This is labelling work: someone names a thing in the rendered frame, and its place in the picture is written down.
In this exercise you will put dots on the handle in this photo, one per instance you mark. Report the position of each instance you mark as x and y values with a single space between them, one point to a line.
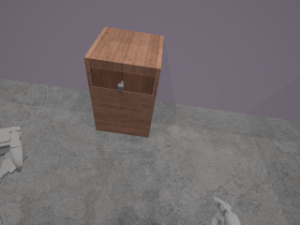
120 86

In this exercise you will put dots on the left robot hand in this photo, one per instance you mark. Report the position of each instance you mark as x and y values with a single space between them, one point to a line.
11 148

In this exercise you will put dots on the right robot hand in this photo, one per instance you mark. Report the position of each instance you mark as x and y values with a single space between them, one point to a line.
225 210

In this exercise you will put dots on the drawer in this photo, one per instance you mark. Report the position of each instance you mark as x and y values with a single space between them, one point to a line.
133 82

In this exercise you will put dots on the cabinet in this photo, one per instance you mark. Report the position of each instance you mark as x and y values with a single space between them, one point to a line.
124 112

